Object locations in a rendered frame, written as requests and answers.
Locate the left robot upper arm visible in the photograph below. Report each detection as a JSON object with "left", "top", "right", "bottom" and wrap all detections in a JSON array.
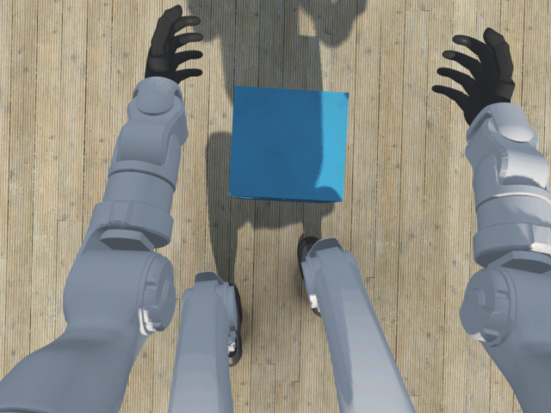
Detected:
[{"left": 0, "top": 249, "right": 176, "bottom": 413}]

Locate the robot left hand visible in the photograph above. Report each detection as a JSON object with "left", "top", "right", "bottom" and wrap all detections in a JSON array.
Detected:
[{"left": 145, "top": 4, "right": 203, "bottom": 84}]

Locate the right robot upper arm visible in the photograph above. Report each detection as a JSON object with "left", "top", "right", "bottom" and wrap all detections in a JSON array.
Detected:
[{"left": 459, "top": 266, "right": 551, "bottom": 413}]

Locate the carton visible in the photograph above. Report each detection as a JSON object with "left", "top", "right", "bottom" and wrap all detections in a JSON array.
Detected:
[{"left": 228, "top": 86, "right": 349, "bottom": 203}]

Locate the robot left shin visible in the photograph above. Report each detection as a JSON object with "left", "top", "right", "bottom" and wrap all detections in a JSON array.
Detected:
[{"left": 181, "top": 271, "right": 236, "bottom": 352}]

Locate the robot right forearm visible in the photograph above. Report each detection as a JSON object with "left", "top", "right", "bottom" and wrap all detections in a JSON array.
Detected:
[{"left": 465, "top": 102, "right": 551, "bottom": 276}]

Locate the robot left forearm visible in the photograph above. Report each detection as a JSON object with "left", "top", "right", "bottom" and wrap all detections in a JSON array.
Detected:
[{"left": 63, "top": 77, "right": 189, "bottom": 322}]

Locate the robot right hand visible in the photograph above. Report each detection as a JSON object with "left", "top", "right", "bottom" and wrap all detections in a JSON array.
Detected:
[{"left": 432, "top": 28, "right": 515, "bottom": 126}]

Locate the left robot thigh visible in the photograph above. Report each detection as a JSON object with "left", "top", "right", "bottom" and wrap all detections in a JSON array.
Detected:
[{"left": 168, "top": 280, "right": 238, "bottom": 413}]

